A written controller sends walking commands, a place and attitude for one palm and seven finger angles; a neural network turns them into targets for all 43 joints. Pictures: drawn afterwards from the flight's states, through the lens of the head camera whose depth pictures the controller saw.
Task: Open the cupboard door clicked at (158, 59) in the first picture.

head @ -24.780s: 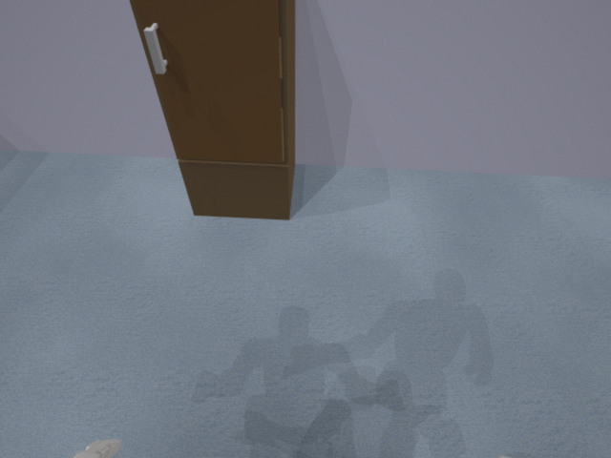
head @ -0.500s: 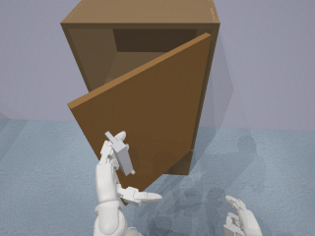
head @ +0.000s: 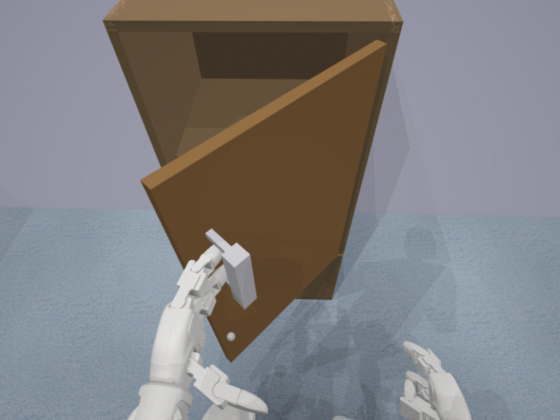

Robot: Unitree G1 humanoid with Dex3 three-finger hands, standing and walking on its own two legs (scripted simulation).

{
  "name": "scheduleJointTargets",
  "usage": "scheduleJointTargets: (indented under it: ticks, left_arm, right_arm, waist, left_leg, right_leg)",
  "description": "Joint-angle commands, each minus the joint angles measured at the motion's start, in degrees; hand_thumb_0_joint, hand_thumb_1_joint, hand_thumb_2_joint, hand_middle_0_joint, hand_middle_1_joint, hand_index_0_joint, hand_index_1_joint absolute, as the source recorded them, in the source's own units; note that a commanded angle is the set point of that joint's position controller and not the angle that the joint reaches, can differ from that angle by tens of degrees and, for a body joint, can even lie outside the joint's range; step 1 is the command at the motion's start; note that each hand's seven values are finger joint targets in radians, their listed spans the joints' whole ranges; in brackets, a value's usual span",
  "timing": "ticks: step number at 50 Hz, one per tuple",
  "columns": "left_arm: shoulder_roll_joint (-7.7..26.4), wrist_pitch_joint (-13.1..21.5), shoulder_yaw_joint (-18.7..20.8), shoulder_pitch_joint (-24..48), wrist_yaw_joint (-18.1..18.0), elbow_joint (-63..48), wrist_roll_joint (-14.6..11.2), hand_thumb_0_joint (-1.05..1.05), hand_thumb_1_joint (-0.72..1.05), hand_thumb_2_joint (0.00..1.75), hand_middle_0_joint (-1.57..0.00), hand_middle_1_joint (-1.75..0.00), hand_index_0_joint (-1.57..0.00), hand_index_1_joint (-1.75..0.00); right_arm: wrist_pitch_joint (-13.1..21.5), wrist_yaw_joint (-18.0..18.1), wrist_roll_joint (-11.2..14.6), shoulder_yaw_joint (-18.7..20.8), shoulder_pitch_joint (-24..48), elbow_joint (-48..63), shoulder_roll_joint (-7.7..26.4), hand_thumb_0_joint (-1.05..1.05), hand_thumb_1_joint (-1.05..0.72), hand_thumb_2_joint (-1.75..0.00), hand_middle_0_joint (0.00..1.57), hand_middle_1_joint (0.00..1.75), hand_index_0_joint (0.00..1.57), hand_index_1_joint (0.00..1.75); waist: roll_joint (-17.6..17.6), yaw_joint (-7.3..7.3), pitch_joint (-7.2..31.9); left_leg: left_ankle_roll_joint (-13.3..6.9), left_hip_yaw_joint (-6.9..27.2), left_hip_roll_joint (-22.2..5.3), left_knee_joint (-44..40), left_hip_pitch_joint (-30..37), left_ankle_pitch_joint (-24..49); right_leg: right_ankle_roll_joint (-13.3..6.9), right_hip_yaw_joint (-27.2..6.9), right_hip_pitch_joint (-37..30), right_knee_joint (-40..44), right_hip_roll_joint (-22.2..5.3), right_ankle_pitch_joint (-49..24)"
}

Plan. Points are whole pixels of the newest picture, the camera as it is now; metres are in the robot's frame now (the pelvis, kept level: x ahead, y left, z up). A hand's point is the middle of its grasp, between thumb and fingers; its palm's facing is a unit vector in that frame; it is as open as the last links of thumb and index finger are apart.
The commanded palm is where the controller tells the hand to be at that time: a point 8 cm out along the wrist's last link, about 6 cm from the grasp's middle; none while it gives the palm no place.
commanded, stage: slide the hand sideways off the handle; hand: left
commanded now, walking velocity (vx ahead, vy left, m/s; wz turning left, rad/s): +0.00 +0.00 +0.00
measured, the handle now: (230, 268) +0.30 +0.08 +0.07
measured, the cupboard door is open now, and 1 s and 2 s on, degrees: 48 47 47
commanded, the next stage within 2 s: draw the hand back to the body in 0.64 s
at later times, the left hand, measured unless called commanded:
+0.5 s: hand (185, 370) +0.18 +0.12 +0.07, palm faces +0.00 -1.00 -0.02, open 16.1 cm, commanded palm +0.14 +0.18 +0.07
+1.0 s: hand (145, 374) +0.17 +0.15 +0.10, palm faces -0.01 -1.00 -0.06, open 16.3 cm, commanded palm +0.13 +0.21 +0.11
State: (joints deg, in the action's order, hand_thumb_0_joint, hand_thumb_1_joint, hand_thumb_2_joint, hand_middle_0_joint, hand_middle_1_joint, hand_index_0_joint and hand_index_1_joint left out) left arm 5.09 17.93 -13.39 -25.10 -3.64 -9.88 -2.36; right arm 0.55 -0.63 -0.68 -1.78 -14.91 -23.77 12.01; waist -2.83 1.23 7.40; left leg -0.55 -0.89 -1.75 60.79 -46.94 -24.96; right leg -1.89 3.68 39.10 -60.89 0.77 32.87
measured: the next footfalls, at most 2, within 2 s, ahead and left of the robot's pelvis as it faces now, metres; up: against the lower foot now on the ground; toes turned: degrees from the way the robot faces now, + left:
none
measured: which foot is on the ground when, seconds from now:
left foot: down 0.00-1.00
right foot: down 0.00-1.00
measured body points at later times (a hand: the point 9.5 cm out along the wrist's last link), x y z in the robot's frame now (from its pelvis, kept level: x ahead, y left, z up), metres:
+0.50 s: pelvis +0.00 -0.01 -0.01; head +0.04 -0.02 +0.44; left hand +0.17 +0.17 +0.07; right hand +0.19 -0.24 -0.08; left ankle +0.05 +0.11 -0.67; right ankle -0.02 -0.10 -0.67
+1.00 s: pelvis -0.01 -0.01 +0.00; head +0.01 -0.02 +0.45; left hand +0.16 +0.20 +0.11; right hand +0.18 -0.22 -0.07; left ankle +0.05 +0.11 -0.67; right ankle -0.02 -0.10 -0.67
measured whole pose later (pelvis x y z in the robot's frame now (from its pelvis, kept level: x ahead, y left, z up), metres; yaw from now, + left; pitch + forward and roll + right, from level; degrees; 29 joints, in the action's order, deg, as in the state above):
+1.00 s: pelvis -0.01 -0.01 +0.00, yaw +1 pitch +9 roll -2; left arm 12.5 16.0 2.7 -36.6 10.2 -19.8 -14.5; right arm 2.8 3.7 2.2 -1.3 -14.9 -24.9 11.7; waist -4.2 -0.7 8.4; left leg 0.2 1.3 -2.2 60.8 -45.4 -24.6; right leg -2.5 5.5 36.4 -59.5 1.7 32.3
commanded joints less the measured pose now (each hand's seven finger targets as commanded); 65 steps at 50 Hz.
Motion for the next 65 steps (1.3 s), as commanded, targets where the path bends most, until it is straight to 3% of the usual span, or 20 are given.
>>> scheduleJointTargets:
  ticks: [1, 8, 11, 12, 17, 21, 24, 26, 30, 34, 37, 41, 44, 48, 53, 57, 62, 63, 64, 65]
  left_arm:
    - [0.68, 4.21, 3.01, 0.58, -0.39, -14.69, -0.88, 0.0, -0.5, 0.3, -0.15, -0.3, -0.15, -0.3]
    - [3.07, 4.77, 6.22, -6.05, 1.51, -16.85, -2.12, 0.0, -0.5, 0.3, -0.15, -0.3, -0.15, -0.3]
    - [4.87, 5.0, 8.39, -6.88, 2.73, -16.95, -3.04, 0.0, -0.5, 0.3, -0.15, -0.3, -0.15, -0.3]
    - [3.86, 5.29, 7.37, -6.64, 3.38, -17.63, -3.37, 0.0, -0.5, 0.3, -0.15, -0.3, -0.15, -0.3]
    - [6.04, 5.68, 11.38, -11.32, 5.9, -17.71, -5.65, 0.0, -0.5, 0.3, -0.15, -0.3, -0.15, -0.3]
    - [7.82, 6.0, 14.37, -12.63, 8.16, -17.41, -7.51, 0.0, -0.5, 0.3, -0.15, -0.3, -0.15, -0.3]
    - [7.02, 7.1, 13.67, -13.77, 10.53, -18.09, -8.68, 0.0, -0.5, 0.3, -0.15, -0.3, -0.15, -0.3]
    - [8.6, 7.52, 14.73, -12.95, 12.21, -18.35, -9.6, 0.0, -0.5, 0.3, -0.15, -0.3, -0.15, -0.3]
    - [10.19, 8.35, 17.64, -14.45, 15.34, -17.63, -11.85, 0.0, -0.5, 0.3, -0.15, -0.3, -0.15, -0.3]
    - [8.58, 8.46, 15.46, -12.27, 16.09, -18.14, -12.52, 0.0, -0.5, 0.3, -0.15, -0.3, -0.15, -0.3]
    - [9.29, 8.17, 15.62, -12.55, 15.32, -19.18, -11.93, 0.0, -0.5, 0.3, -0.15, -0.3, -0.15, -0.3]
    - [13.86, 5.82, 19.6, -11.24, 13.29, -22.5, -11.3, 0.0, -0.5, 0.3, -0.15, -0.3, -0.15, -0.3]
    - [11.77, 3.65, 19.06, -12.68, 12.81, -22.02, -12.06, 0.0, -0.5, 0.3, -0.15, -0.3, -0.15, -0.3]
    - [12.92, 1.03, 20.89, -12.16, 13.63, -21.17, -13.03, 0.0, -0.5, 0.3, -0.15, -0.3, -0.15, -0.3]
    - [13.72, -0.2, 21.76, -11.01, 15.11, -23.47, -14.31, 0.0, -0.5, 0.3, -0.15, -0.3, -0.15, -0.3]
    - [14.11, -1.26, 23.49, -11.73, 15.82, -23.54, -15.41, 0.0, -0.5, 0.3, -0.15, -0.3, -0.15, -0.3]
    - [16.02, -3.3, 26.11, -11.02, 16.88, -25.47, -16.08, 0.0, -0.32, 0.37, -0.16, -0.3, -0.16, -0.3]
    - [24.95, -5.77, 28.62, -10.07, 8.54, -29.66, -7.05, 0.0, -0.29, 0.39, -0.16, -0.3, -0.16, -0.3]
    - [19.42, -7.96, 25.68, -12.0, 4.87, -28.83, -6.12, 0.0, -0.26, 0.4, -0.16, -0.3, -0.16, -0.3]
    - [17.73, -9.63, 24.55, -12.88, 2.41, -27.49, -4.51, 0.0, -0.22, 0.42, -0.16, -0.3, -0.16, -0.3]
  right_arm:
    - [3.74, 0.75, 0.5, 2.81, 4.1, 10.53, 5.82, 0.0, -0.9, -0.9, 0.2, 0.3, 0.2, 0.3]
    - [3.92, 0.88, 0.58, 3.19, 3.68, 11.03, 5.68, 0.0, -0.9, -0.9, 0.2, 0.3, 0.2, 0.3]
    - [3.86, 1.25, 0.78, 3.39, 3.94, 10.83, 5.8, 0.0, -0.9, -0.9, 0.2, 0.3, 0.2, 0.3]
    - [4.03, 1.27, 0.74, 3.26, 3.96, 11.0, 5.74, 0.0, -0.9, -0.9, 0.2, 0.3, 0.2, 0.3]
    - [4.15, 1.8, 1.19, 3.87, 4.2, 10.64, 5.51, 0.0, -0.9, -0.9, 0.2, 0.3, 0.2, 0.3]
    - [3.97, 2.41, 1.43, 4.1, 4.7, 10.08, 5.43, 0.0, -0.9, -0.9, 0.2, 0.3, 0.2, 0.3]
    - [4.3, 2.66, 1.64, 4.28, 4.64, 10.03, 5.51, 0.0, -0.9, -0.9, 0.2, 0.3, 0.2, 0.3]
    - [4.49, 3.06, 1.74, 4.34, 4.77, 9.74, 5.65, 0.0, -0.9, -0.9, 0.2, 0.3, 0.2, 0.3]
    - [4.96, 3.76, 1.97, 4.66, 4.93, 9.23, 5.74, 0.0, -0.9, -0.9, 0.2, 0.3, 0.2, 0.3]
    - [5.8, 4.05, 2.09, 4.45, 5.13, 9.46, 5.95, 0.0, -0.9, -0.9, 0.2, 0.3, 0.2, 0.3]
    - [6.33, 4.14, 2.12, 4.62, 5.31, 9.6, 5.98, 0.0, -0.9, -0.9, 0.2, 0.3, 0.2, 0.3]
    - [5.59, 4.6, 2.46, 4.31, 5.33, 9.99, 5.75, 0.0, -0.9, -0.9, 0.2, 0.3, 0.2, 0.3]
    - [5.74, 4.71, 2.99, 3.8, 5.64, 9.97, 5.36, 0.0, -0.9, -0.9, 0.2, 0.3, 0.2, 0.3]
    - [6.15, 5.06, 3.27, 3.48, 6.04, 9.29, 5.82, 0.0, -0.9, -0.9, 0.2, 0.3, 0.2, 0.3]
    - [7.61, 5.27, 3.44, 2.86, 5.85, 8.92, 6.16, 0.0, -0.9, -0.9, 0.2, 0.3, 0.2, 0.3]
    - [8.54, 5.36, 3.66, 2.85, 5.92, 8.32, 6.36, 0.0, -0.9, -0.9, 0.2, 0.3, 0.2, 0.3]
    - [9.55, 5.3, 3.9, 2.52, 6.34, 7.51, 6.59, 0.0, -0.9, -0.9, 0.2, 0.3, 0.2, 0.3]
    - [8.54, 7.18, 2.95, 2.33, 6.77, 7.66, 6.71, 0.0, -0.9, -0.9, 0.2, 0.3, 0.2, 0.3]
    - [8.3, 7.88, 2.57, 1.56, 6.47, 7.24, 5.34, 0.0, -0.9, -0.9, 0.2, 0.3, 0.2, 0.3]
    - [7.79, 8.02, 2.48, 1.43, 5.88, 6.22, 5.32, 0.0, -0.9, -0.9, 0.2, 0.3, 0.2, 0.3]
  waist:
    - [3.22, -0.47, 9.3]
    - [2.94, -1.21, 9.93]
    - [3.66, -1.1, 8.6]
    - [3.02, -0.6, 8.8]
    - [2.81, -1.54, 9.41]
    - [3.97, -1.43, 8.7]
    - [3.41, -0.99, 8.72]
    - [3.19, -0.68, 8.11]
    - [3.91, -1.14, 8.3]
    - [3.39, -0.63, 7.39]
    - [1.99, -1.53, 8.67]
    - [2.0, -2.28, 8.55]
    - [1.52, -2.29, 6.53]
    - [3.11, -1.94, 5.01]
    - [0.72, -2.05, 4.17]
    - [2.04, -2.27, 3.36]
    - [-0.71, -2.97, 3.72]
    - [-1.1, -5.52, 3.6]
    - [-1.29, -3.76, 0.46]
    - [-1.0, -3.5, -0.69]
  left_leg:
    - [-0.71, 3.13, 1.48, -8.56, 12.58, 6.44]
    - [-0.66, 2.64, 1.7, -7.24, 11.71, 8.47]
    - [-0.81, 2.53, 1.82, -6.51, 10.29, 7.91]
    - [-0.83, 2.46, 1.92, -6.2, 10.54, 7.99]
    - [-0.63, 2.22, 2.07, -5.22, 9.48, 9.3]
    - [-0.59, 2.28, 2.26, -4.14, 7.36, 8.56]
    - [-0.56, 2.4, 2.31, -3.5, 7.17, 8.77]
    - [-0.66, 2.67, 2.31, -2.67, 6.13, 8.36]
    - [-0.49, 2.77, 2.34, -1.8, 4.81, 6.86]
    - [-0.7, 3.01, 2.24, -1.43, 4.66, 5.98]
    - [-0.8, 3.05, 2.15, -1.82, 5.56, 6.23]
    - [-1.05, 2.89, 2.02, -4.48, 7.71, 5.41]
    - [-0.94, 2.93, 2.1, -6.86, 9.82, 4.83]
    - [-0.94, 3.08, 1.99, -8.6, 11.32, 4.97]
    - [-1.0, 3.45, 2.04, -11.4, 14.69, 5.82]
    - [-1.04, 3.55, 1.97, -12.94, 16.5, 7.04]
    - [-1.0, 3.6, 2.05, -15.24, 19.75, 9.88]
    - [-1.07, 2.29, 1.45, -17.49, 21.91, 9.55]
    - [-1.07, 1.8, 1.6, -18.37, 23.29, 8.65]
    - [-1.18, 1.91, 1.38, -19.13, 24.67, 8.51]
  right_leg:
    - [0.34, -0.9, 1.45, 10.37, 1.02, -13.58]
    - [0.53, -1.05, 0.97, 9.37, 1.09, -16.7]
    - [0.64, -1.81, 0.85, 9.95, 1.14, -16.59]
    - [0.79, -1.73, 1.45, 9.7, 1.06, -16.9]
    - [1.08, -2.46, 0.03, 9.55, 0.96, -19.58]
    - [1.67, -3.98, -0.97, 10.21, 0.53, -20.36]
    - [2.16, -4.38, -0.34, 9.96, 0.16, -21.72]
    - [2.38, -5.44, -0.34, 10.39, -0.18, -21.47]
    - [2.72, -6.41, 0.2, 10.8, -0.53, -19.03]
    - [2.47, -5.86, 2.26, 10.68, -0.3, -15.68]
    - [1.83, -5.15, 2.6, 9.96, 0.02, -13.89]
    - [1.37, -4.95, 0.55, 12.44, 0.62, -10.11]
    - [1.44, -3.83, 0.07, 14.1, 0.86, -9.57]
    - [1.87, -3.79, -1.68, 16.35, 0.71, -9.9]
    - [1.59, -2.47, -3.12, 17.75, 0.99, -11.0]
    - [1.72, -1.87, -4.73, 19.0, 1.31, -13.33]
    - [1.47, -0.66, -7.48, 19.7, 1.44, -17.27]
    - [0.48, -4.68, -7.86, 25.19, -0.26, -16.26]
    - [0.61, -4.36, -7.68, 27.29, -0.98, -14.5]
    - [0.73, -3.18, -8.32, 27.88, -0.87, -14.1]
